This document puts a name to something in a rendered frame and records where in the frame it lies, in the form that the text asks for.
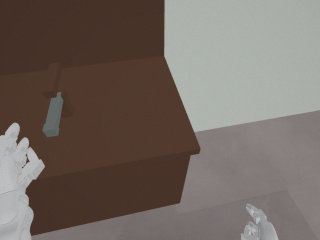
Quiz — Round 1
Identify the left robot forearm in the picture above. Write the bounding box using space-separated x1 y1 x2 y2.
0 190 34 240

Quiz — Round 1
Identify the right robot hand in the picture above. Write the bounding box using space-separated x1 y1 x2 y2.
241 204 279 240

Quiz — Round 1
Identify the left robot hand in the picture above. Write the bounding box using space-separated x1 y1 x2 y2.
0 122 45 195

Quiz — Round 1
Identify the counter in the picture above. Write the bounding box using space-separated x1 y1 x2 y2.
0 0 201 236

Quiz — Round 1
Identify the tap lever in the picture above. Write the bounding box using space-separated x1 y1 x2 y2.
42 92 63 137

